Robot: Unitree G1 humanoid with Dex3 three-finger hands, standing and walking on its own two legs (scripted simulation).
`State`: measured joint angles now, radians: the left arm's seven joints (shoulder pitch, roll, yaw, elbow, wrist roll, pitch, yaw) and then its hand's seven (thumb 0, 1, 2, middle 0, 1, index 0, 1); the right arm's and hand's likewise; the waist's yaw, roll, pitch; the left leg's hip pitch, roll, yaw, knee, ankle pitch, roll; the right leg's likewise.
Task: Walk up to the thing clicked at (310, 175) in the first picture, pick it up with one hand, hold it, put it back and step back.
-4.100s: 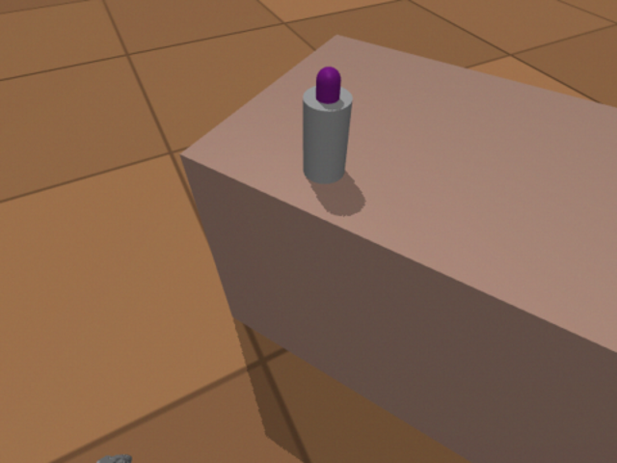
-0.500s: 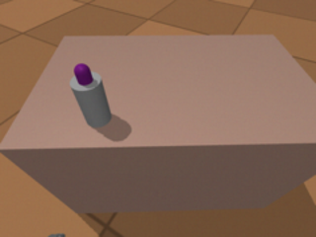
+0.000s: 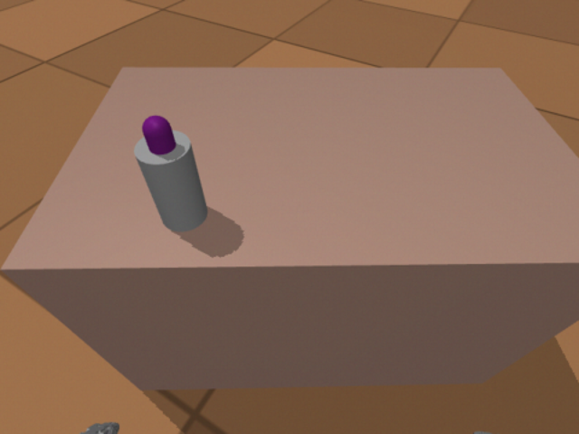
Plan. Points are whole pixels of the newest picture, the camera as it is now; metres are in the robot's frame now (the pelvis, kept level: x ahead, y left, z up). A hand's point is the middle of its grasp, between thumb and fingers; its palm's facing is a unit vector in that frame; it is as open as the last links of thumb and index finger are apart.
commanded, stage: stand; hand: left
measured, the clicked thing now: (171, 172) +0.48 +0.22 +0.07
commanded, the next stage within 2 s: none
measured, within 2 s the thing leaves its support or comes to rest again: neither
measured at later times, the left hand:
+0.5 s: hand out of the picture +0.04 +0.26 -0.16, palm faces -0.03 -0.94 -0.34, open 7.4 cm
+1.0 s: hand out of the picture +0.08 +0.25 -0.16, palm faces -0.01 -0.94 -0.35, open 7.4 cm
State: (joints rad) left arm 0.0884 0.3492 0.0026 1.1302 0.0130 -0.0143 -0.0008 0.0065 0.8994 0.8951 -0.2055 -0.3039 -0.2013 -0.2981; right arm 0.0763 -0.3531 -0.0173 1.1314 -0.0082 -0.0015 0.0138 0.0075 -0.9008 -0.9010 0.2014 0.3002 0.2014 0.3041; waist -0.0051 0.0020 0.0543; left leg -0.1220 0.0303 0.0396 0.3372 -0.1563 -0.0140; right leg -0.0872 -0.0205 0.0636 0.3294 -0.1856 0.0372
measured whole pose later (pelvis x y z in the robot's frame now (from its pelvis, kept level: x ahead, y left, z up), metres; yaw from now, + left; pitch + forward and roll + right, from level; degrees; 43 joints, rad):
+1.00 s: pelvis +0.01 +0.00 +0.00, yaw +1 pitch -2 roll +0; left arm 0.11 0.35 0.00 1.11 0.01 -0.01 0.00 0.01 0.90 0.90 -0.21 -0.30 -0.20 -0.30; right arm 0.09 -0.36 -0.01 1.13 -0.01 0.00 0.02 0.01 -0.90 -0.90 0.20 0.30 0.20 0.30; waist 0.00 0.00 0.05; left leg -0.14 0.02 0.02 0.35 -0.17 -0.01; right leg -0.09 -0.03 0.05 0.33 -0.20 0.04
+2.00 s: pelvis +0.01 +0.00 +0.00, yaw +1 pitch -2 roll +0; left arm 0.14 0.35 0.00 1.11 0.02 -0.01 0.00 0.01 0.90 0.90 -0.21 -0.30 -0.20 -0.30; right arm 0.11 -0.35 -0.01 1.12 -0.01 0.00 0.01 0.01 -0.90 -0.90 0.20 0.30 0.20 0.30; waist 0.00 0.00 0.06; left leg -0.14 0.02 0.02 0.35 -0.17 -0.01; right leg -0.09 -0.04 0.04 0.33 -0.20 0.04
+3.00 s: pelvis +0.02 -0.01 +0.00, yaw +3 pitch -3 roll +0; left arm 0.39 0.30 0.22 0.12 -0.05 -0.12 0.05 -0.01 -0.51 0.01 -0.05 -0.04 -0.04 -0.03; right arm 0.28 -0.25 -0.11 0.59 0.03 -0.09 -0.05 0.00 0.49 -0.03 0.06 0.05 0.05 0.05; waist 0.04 0.04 0.00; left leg -0.15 0.02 -0.01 0.41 -0.21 -0.03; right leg -0.10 -0.03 0.02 0.42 -0.27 0.02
